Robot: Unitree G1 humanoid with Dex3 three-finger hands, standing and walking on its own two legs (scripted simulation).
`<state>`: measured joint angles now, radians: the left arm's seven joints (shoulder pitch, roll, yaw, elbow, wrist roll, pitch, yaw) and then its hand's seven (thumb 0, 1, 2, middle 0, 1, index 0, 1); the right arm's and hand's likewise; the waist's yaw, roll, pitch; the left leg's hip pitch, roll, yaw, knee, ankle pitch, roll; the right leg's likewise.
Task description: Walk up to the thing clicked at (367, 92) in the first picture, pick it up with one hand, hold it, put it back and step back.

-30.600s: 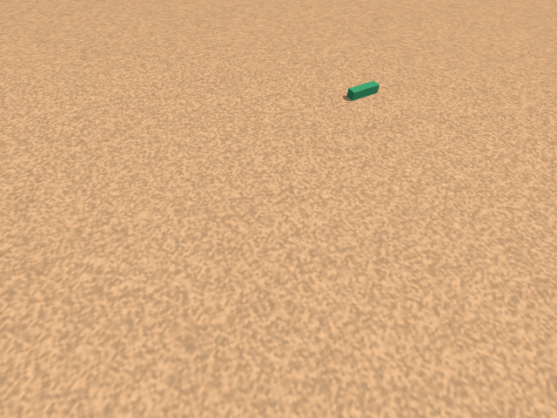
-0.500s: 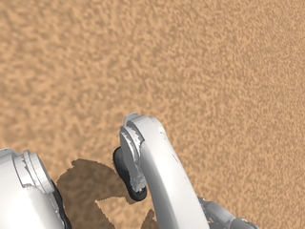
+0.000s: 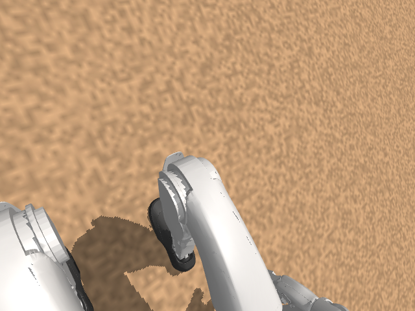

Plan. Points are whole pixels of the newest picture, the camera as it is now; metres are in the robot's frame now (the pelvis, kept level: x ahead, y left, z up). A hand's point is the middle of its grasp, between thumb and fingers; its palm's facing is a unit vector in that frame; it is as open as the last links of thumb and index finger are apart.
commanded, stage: open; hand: left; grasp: from above
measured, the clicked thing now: out of the picture +0.40 +0.37 -0.29
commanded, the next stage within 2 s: withdraw in 0.70 s
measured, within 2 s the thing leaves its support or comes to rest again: neither
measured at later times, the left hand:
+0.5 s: hand out of the picture +0.38 +0.36 -0.25, palm faces -0.07 -0.44 -0.90, open 11.5 cm
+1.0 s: hand out of the picture +0.38 +0.36 -0.24, palm faces -0.05 -0.45 -0.89, open 12.7 cm
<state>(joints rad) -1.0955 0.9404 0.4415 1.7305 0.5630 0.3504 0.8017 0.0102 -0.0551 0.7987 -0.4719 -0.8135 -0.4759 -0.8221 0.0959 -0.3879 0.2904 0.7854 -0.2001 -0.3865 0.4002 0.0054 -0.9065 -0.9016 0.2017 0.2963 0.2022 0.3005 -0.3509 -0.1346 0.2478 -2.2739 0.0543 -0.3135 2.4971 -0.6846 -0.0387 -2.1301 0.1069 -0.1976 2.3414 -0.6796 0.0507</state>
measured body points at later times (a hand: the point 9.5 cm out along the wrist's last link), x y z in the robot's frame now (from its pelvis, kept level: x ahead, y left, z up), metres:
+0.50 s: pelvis +0.00 +0.00 +0.00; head +0.28 +0.12 +0.33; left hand +0.38 +0.38 -0.20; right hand +0.04 -0.25 -0.05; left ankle +0.08 +0.14 -0.29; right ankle +0.12 -0.11 -0.29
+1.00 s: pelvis +0.00 +0.00 +0.01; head +0.27 +0.12 +0.34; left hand +0.38 +0.38 -0.19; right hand +0.04 -0.25 -0.05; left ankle +0.08 +0.14 -0.29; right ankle +0.12 -0.11 -0.29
